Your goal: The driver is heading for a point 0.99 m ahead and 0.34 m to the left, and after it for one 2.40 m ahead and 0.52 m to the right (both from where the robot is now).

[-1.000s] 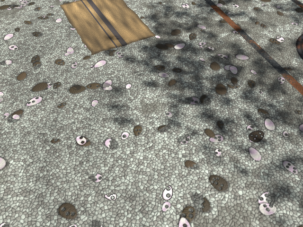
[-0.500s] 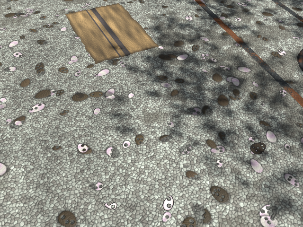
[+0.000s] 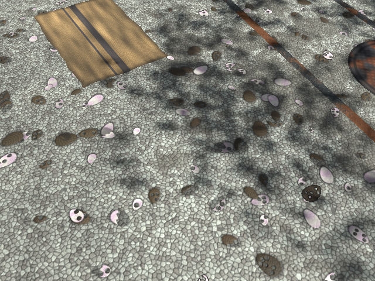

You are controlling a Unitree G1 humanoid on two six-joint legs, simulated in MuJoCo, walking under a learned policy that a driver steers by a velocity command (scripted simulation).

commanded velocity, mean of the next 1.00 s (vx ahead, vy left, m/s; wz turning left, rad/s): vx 0.49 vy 0.00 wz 0.28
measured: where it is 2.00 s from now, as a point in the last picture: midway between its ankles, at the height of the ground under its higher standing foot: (113, 167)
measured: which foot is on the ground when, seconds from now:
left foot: down 0.00-0.12, up 0.14-0.66, down 0.68-1.00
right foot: up 0.00-0.10, down 0.12-0.70, up 0.72-1.00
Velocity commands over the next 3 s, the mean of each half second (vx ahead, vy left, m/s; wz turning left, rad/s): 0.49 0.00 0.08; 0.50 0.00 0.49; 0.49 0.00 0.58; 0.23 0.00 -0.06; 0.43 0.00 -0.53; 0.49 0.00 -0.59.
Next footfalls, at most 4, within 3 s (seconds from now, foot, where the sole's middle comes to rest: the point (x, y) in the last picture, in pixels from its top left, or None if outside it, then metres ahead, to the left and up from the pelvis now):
0.12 right None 0.27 -0.13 -0.77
0.68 left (141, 260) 0.57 0.13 -0.77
1.16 right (167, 181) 0.90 0.02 -0.77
1.66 left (79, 174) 0.96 0.39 -0.77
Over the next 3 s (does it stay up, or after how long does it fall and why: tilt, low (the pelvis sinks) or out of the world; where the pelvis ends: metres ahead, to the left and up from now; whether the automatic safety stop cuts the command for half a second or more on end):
stays up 1.40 0.36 -0.01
